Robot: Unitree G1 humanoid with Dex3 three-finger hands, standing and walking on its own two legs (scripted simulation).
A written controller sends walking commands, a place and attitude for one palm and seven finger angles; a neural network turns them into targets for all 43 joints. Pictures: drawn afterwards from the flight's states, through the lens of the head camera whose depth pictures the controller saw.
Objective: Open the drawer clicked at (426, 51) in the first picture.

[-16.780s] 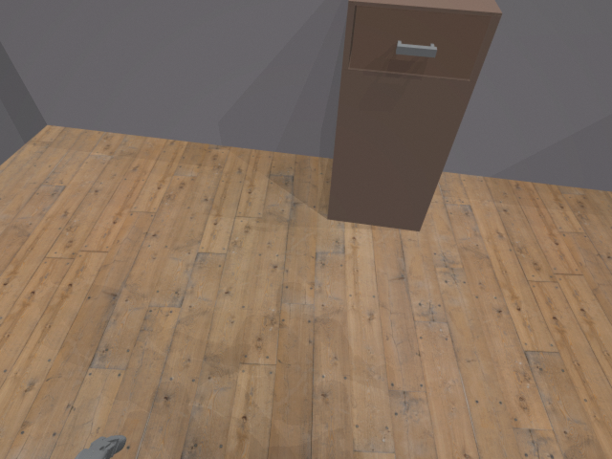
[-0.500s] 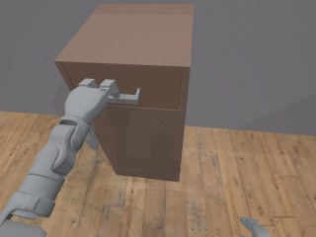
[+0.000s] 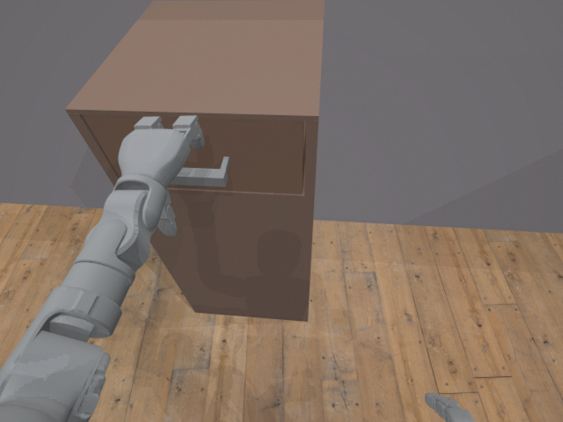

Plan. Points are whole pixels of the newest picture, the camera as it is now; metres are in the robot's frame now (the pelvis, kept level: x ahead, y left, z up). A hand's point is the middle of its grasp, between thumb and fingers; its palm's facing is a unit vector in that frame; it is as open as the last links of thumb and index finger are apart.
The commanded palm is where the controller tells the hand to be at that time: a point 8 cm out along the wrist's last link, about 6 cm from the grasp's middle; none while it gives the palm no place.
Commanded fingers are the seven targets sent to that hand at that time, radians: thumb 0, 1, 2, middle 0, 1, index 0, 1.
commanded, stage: move the hooked fingers above the handle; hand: left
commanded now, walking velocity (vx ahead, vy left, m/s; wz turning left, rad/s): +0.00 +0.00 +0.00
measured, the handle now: (197, 168) +0.52 +0.19 +0.04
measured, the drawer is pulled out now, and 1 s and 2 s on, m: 0.00 0.00 0.00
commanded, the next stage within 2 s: none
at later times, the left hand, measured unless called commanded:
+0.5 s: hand (219, 159) +0.47 +0.13 +0.11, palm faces +0.12 -0.05 -0.99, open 13.6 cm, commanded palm +0.44 +0.19 +0.15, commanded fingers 0.00 -0.50 0.30 -0.30 -1.20 -0.30 -1.20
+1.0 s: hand (203, 166) +0.46 +0.15 +0.10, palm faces +0.10 -0.07 -0.99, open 13.8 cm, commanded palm +0.45 +0.19 +0.15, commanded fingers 0.00 -0.50 0.30 -0.30 -1.20 -0.30 -1.20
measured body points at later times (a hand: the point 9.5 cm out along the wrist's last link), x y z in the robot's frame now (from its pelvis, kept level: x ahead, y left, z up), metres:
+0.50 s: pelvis -0.01 +0.00 +0.00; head +0.04 -0.03 +0.44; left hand +0.46 +0.13 +0.16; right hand +0.06 -0.25 -0.15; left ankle -0.03 +0.07 -0.73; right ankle -0.02 -0.07 -0.73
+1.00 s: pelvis -0.01 +0.00 -0.01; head +0.05 -0.01 +0.44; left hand +0.45 +0.15 +0.16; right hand +0.07 -0.27 -0.14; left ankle -0.03 +0.07 -0.73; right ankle -0.02 -0.07 -0.73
